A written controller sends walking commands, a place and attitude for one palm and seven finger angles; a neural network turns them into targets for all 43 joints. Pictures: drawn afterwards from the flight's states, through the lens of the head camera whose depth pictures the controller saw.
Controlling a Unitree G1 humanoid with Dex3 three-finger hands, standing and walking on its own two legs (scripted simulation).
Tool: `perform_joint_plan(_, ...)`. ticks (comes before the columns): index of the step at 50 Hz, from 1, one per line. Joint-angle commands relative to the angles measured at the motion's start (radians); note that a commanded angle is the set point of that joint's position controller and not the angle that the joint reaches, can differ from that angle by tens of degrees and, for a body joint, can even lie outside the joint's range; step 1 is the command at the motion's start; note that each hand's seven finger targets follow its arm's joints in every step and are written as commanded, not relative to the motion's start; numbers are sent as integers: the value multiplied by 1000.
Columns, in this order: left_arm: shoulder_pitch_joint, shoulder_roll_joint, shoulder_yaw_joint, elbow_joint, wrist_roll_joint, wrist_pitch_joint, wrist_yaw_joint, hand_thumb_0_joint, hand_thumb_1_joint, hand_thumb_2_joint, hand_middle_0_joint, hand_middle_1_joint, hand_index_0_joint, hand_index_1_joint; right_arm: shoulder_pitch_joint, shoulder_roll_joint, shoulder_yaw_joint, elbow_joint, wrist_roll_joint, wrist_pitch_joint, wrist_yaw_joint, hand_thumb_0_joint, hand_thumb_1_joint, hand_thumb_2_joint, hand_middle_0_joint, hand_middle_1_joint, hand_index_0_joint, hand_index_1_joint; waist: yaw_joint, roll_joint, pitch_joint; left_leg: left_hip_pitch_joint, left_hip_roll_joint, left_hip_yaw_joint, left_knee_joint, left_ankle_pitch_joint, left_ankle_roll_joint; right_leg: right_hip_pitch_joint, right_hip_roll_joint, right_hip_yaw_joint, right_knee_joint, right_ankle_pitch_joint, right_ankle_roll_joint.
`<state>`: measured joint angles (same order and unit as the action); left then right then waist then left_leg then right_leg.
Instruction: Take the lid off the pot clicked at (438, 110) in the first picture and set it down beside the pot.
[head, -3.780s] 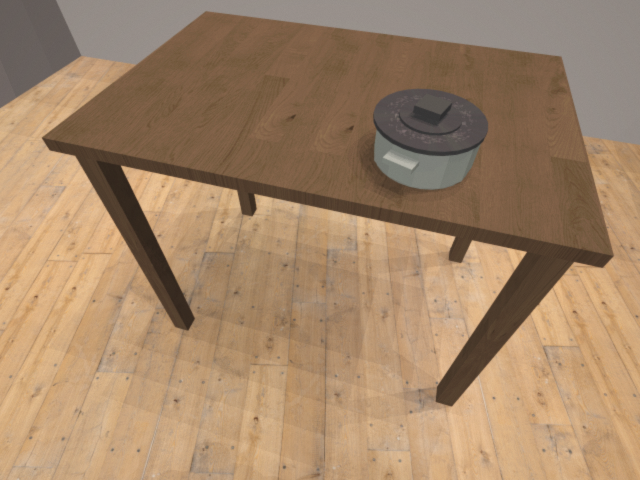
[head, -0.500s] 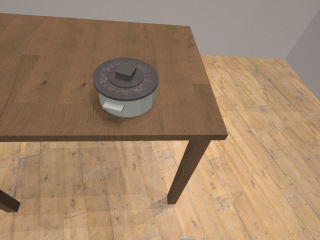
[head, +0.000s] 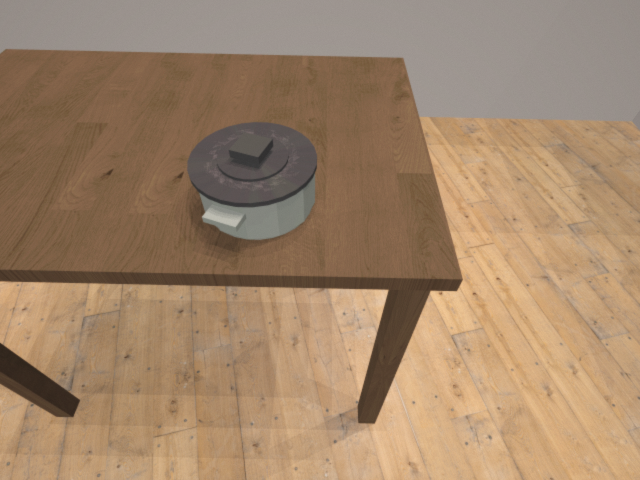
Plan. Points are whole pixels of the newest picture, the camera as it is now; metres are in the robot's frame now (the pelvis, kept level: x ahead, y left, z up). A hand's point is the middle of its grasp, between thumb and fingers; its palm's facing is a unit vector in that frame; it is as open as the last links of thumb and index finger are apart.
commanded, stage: come to a stop and stand still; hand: left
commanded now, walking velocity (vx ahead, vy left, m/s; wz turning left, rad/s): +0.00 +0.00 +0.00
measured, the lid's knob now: (251, 148) +0.52 +0.14 +0.13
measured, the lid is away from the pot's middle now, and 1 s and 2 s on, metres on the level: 0.00 0.00 0.00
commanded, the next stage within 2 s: look again from close up in 0.58 s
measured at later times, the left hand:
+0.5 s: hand out of the picture -0.01 +0.21 -0.18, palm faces +0.04 -0.98 -0.18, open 7.4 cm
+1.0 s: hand out of the picture +0.01 +0.21 -0.17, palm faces +0.00 -0.97 -0.25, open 7.4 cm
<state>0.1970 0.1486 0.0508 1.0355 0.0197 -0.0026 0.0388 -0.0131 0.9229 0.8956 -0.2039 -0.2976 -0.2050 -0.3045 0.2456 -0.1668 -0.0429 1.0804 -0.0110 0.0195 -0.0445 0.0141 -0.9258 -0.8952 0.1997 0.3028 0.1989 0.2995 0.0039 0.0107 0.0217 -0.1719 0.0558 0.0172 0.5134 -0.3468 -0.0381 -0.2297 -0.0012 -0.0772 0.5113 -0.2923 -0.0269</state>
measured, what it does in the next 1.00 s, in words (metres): stands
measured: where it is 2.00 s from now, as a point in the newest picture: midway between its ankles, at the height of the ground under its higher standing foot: outside the picture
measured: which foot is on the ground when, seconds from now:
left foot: down 0.00-1.00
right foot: down 0.00-1.00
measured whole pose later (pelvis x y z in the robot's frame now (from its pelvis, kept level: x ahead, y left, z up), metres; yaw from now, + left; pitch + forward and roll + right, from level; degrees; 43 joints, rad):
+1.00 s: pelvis -0.01 +0.03 +0.00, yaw -2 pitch -1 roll +1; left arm 0.28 0.15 0.00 1.08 0.01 0.00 0.03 0.00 0.91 0.90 -0.20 -0.30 -0.20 -0.30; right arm 0.31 -0.17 0.00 1.06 -0.01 -0.01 -0.03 0.02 -0.93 -0.90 0.20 0.30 0.20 0.30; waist 0.00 0.05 0.01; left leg -0.15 0.01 0.07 0.52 -0.35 0.01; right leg -0.25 -0.05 -0.02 0.57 -0.30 0.02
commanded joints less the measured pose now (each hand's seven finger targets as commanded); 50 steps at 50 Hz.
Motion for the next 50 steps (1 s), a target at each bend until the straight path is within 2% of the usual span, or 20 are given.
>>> perform_joint_plan(1,32,152,22,-34,-1,-8,5,0,900,900,-200,-300,-200,-300,93,-39,-10,-33,-4,-3,10,0,-900,-900,200,300,200,300,-14,-140,3,9,-3,14,-44,98,21,-9,-216,210,-172,319,-65)
perform_joint_plan(3,22,139,19,-43,-2,-5,1,0,900,900,-200,-300,-200,-300,94,-63,-9,-33,-7,-12,13,0,-900,-900,200,300,200,300,-23,-74,10,65,27,-6,-77,214,37,-68,-159,156,-138,253,-27)
perform_joint_plan(5,39,124,11,-36,-3,-2,-2,0,900,900,-200,-300,-200,-300,60,-91,-4,-42,-7,-24,13,0,-900,-900,200,300,200,300,-7,40,-14,47,78,-60,-120,339,63,-28,-105,87,-81,235,10)
perform_joint_plan(7,62,115,3,-24,-4,3,-4,0,900,900,-200,-300,-200,-300,16,-110,-2,-57,-4,-27,11,0,-900,-900,200,300,200,300,7,85,-23,17,94,-79,-154,324,82,13,-81,61,-77,169,26)
perform_joint_plan(12,102,114,-11,8,-3,3,-7,0,900,900,-200,-300,-200,-300,1,-113,6,-57,-1,-30,9,0,-900,-900,200,300,200,300,13,55,4,-4,81,-76,-175,276,76,29,-89,64,-95,182,31)
perform_joint_plan(21,134,107,-20,37,-4,-1,-3,0,900,900,-200,-300,-200,-300,40,-97,13,-29,1,-36,7,0,-900,-900,200,300,200,300,7,-23,18,11,65,-64,-174,301,73,29,-100,75,-104,216,33)
perform_joint_plan(24,140,98,-21,43,-4,-3,0,0,900,900,-200,-300,-200,-300,45,-88,17,-19,0,-40,6,0,-900,-900,200,300,200,300,6,4,14,24,59,-59,-167,341,70,27,-104,81,-97,242,32)
perform_joint_plan(28,141,95,-21,50,-5,-2,1,0,900,900,-200,-300,-200,-300,52,-79,19,-9,-1,-39,5,0,-900,-900,200,300,200,300,6,3,38,9,56,-52,-170,312,68,23,-105,82,-105,232,30)
perform_joint_plan(31,145,96,-20,51,-6,-5,1,0,900,900,-200,-300,-200,-300,69,-74,19,2,0,-42,4,0,-900,-900,200,300,200,300,8,-6,25,14,57,-48,-167,324,70,40,-106,81,-107,251,27)
perform_joint_plan(33,138,92,-20,53,-6,-5,2,0,900,900,-200,-300,-200,-300,78,-68,21,8,-1,-42,3,0,-900,-900,200,300,200,300,4,9,28,7,54,-46,-165,324,66,39,-106,84,-103,258,27)
perform_joint_plan(34,182,110,-40,84,5,-22,43,0,900,900,-200,-300,-200,-300,31,-126,22,-56,11,-55,13,0,-900,-900,200,300,200,300,9,74,73,-50,86,-10,-11,588,41,5,-138,116,-54,445,19)
perform_joint_plan(35,174,132,-36,45,-2,-29,32,0,900,900,-200,-300,-200,-300,84,-83,26,-65,-3,-56,17,0,-900,-900,200,300,200,300,-2,117,9,-60,43,-25,-51,378,38,52,-134,113,-27,281,-11)
perform_joint_plan(36,155,144,-26,38,-9,-22,16,0,900,900,-200,-300,-200,-300,59,-75,19,-63,-7,-54,20,0,-900,-900,200,300,200,300,14,178,-67,1,43,-41,-78,392,52,53,-118,97,8,259,-26)
perform_joint_plan(37,151,132,-30,28,-10,-20,12,0,900,900,-200,-300,-200,-300,77,-95,18,-79,-6,-54,15,0,-900,-900,200,300,200,300,4,153,-74,-14,73,-66,-82,370,64,35,-93,73,9,146,-18)
perform_joint_plan(38,143,110,-37,22,-8,-16,10,0,900,900,-200,-300,-200,-300,85,-104,19,-88,-7,-54,14,0,-900,-900,200,300,200,300,2,117,-52,-35,86,-81,-89,358,75,14,-77,59,13,103,-13)
perform_joint_plan(40,136,87,-43,21,-5,-18,7,0,900,900,-200,-300,-200,-300,94,-99,21,-88,-5,-55,12,0,-900,-900,200,300,200,300,1,13,0,-61,77,-77,-82,350,83,3,-77,68,0,125,-12)
perform_joint_plan(42,123,90,-42,15,-7,-14,3,0,900,900,-200,-300,-200,-300,95,-95,21,-94,-3,-52,13,0,-900,-900,200,300,200,300,-2,-41,36,-71,60,-72,-93,257,81,-25,-85,84,-14,128,-13)
perform_joint_plan(45,120,102,-44,9,-9,-18,3,0,900,900,-200,-300,-200,-300,108,-83,24,-80,0,-50,16,0,-900,-900,200,300,200,300,-12,-58,75,-72,40,-52,-103,184,74,-47,-96,116,-40,136,-12)
perform_joint_plan(46,118,110,-39,5,-10,-14,1,0,900,900,-200,-300,-200,-300,106,-79,25,-80,-2,-50,16,0,-900,-900,200,300,200,300,-7,-34,64,-61,42,-56,-119,173,75,-46,-92,109,-38,119,-12)
perform_joint_plan(50,127,115,-40,4,-11,-20,2,0,900,900,-200,-300,-200,-300,104,-78,27,-63,-1,-49,16,0,-900,-900,200,300,200,300,-8,-48,57,-48,32,-35,-108,168,69,-38,-103,137,-57,156,-14)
